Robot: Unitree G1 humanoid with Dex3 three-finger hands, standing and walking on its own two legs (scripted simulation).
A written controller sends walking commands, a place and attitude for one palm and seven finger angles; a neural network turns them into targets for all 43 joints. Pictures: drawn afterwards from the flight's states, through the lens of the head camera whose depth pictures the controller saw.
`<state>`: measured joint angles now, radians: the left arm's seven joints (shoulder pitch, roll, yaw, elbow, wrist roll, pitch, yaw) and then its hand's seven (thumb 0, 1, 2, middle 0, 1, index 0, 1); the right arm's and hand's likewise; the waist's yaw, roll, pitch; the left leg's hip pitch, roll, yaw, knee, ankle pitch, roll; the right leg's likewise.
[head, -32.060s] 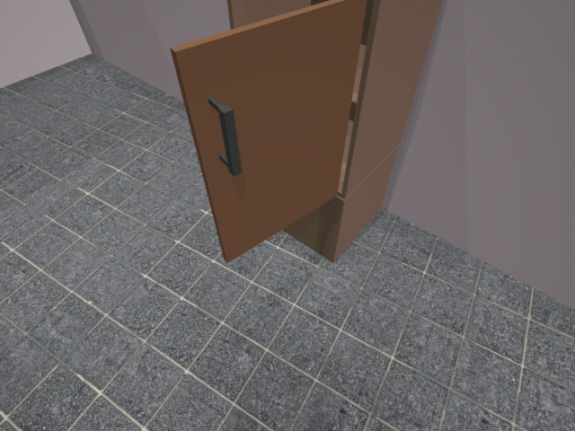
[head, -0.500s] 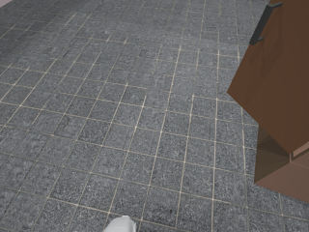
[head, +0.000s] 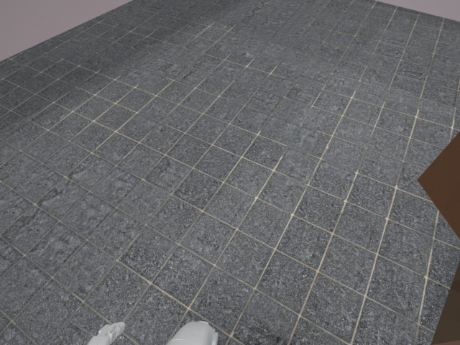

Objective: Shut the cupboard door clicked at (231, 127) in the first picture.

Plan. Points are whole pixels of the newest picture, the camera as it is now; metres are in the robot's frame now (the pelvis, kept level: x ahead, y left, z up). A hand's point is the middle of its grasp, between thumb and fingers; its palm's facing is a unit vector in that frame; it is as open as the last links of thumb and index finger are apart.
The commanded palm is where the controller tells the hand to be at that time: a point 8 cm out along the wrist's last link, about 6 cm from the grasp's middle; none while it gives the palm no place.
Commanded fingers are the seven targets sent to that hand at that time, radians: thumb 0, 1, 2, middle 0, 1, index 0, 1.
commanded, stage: walk to a spot facing it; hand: left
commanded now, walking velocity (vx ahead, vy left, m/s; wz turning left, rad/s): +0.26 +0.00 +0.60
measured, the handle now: out of the picture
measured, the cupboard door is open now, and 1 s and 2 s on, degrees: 50 50 50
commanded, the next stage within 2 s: turn to face it in 0.92 s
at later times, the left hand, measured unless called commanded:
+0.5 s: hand out of the picture +0.12 +0.28 -0.15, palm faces +0.30 -0.93 -0.24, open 7.4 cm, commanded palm none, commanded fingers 0.00 0.90 0.90 -0.20 -0.30 -0.20 -0.30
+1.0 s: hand (115, 314) +0.19 +0.26 -0.16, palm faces +0.60 -0.77 -0.22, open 7.3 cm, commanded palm none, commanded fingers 0.00 0.90 0.90 -0.20 -0.30 -0.20 -0.30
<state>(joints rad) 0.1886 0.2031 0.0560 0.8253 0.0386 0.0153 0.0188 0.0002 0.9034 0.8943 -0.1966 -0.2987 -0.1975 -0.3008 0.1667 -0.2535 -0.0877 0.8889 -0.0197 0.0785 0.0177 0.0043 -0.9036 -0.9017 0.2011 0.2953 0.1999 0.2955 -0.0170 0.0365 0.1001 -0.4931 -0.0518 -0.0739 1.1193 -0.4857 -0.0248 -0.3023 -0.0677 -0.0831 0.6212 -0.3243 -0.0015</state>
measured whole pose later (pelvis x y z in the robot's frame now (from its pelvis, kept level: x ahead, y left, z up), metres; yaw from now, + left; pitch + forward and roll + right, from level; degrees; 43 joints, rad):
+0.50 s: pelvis +0.10 +0.05 +0.01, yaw +18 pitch +1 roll +0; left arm 0.18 0.25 0.09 0.90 0.03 0.02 -0.03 0.01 0.91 0.89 -0.19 -0.30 -0.19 -0.30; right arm 0.31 -0.20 -0.03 0.93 -0.02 -0.04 0.00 0.00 -0.90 -0.90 0.20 0.30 0.20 0.30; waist -0.02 -0.03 0.08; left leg -0.14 -0.02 -0.01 0.43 -0.31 0.03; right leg -0.54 -0.11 -0.03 0.95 -0.31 0.06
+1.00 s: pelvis +0.27 +0.07 +0.01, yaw +37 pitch +1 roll +0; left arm 0.25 0.21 0.07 0.92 0.04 -0.02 0.01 0.00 0.92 0.89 -0.20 -0.30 -0.20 -0.30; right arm 0.12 -0.23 -0.07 0.90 -0.01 0.03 0.04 0.00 -0.91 -0.90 0.19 0.29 0.19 0.29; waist -0.01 -0.04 0.11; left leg -0.49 0.05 0.10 0.77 -0.33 -0.02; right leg -0.16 -0.14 -0.31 0.50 -0.32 0.02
